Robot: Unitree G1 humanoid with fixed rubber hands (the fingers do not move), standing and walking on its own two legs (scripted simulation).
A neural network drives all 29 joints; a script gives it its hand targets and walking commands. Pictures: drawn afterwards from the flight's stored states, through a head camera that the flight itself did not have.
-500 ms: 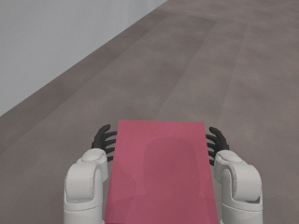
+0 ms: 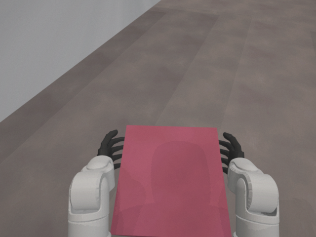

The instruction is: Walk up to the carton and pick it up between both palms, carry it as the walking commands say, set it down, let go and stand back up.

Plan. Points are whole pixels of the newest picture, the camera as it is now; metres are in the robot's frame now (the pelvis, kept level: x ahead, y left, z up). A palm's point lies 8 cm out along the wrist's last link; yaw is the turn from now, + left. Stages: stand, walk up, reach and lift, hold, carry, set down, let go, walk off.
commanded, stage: carry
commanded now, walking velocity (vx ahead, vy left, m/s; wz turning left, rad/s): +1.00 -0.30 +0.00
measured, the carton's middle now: (169, 188) +0.25 -0.01 +0.01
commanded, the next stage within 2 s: none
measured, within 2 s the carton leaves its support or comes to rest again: neither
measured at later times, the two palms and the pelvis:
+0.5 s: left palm (149, 85) +0.54 +0.04 +0.10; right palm (241, 89) +0.53 -0.24 +0.09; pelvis +0.27 -0.08 -0.01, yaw -2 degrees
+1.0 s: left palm (181, 32) +0.96 -0.09 +0.09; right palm (244, 34) +0.94 -0.38 +0.08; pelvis +0.68 -0.22 -0.02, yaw -2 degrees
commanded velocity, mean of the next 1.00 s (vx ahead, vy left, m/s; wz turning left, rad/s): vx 1.00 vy -0.30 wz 0.00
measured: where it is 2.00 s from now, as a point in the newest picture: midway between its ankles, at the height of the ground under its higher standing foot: (215, 89)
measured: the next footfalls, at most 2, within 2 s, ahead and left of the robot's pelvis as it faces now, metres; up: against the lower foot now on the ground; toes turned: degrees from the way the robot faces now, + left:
right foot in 0.12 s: +0.05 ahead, -0.12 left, +0.00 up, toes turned -3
left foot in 0.36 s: +0.24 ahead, +0.09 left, +0.00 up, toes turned +4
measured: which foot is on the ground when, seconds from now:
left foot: down 0.00-0.14, up 0.16-0.34, down 0.36-0.64, up 0.66-0.86, down 0.88-1.00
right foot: up 0.00-0.10, down 0.12-0.38, up 0.40-0.58, down 0.60-0.92, up 0.94-1.00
